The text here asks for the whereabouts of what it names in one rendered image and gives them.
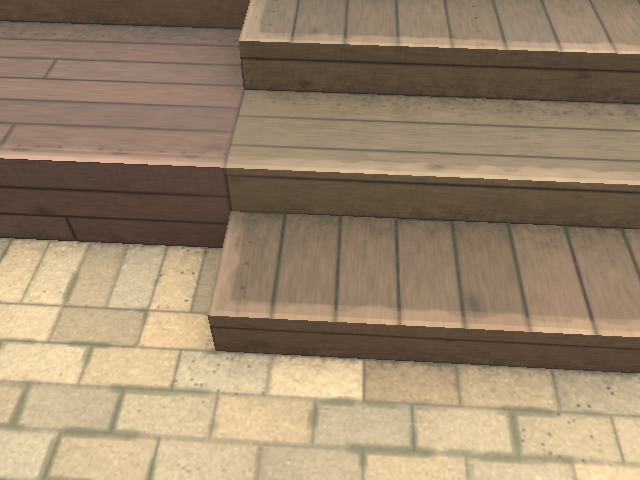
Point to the stairs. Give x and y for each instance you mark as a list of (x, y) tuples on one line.
[(446, 181)]

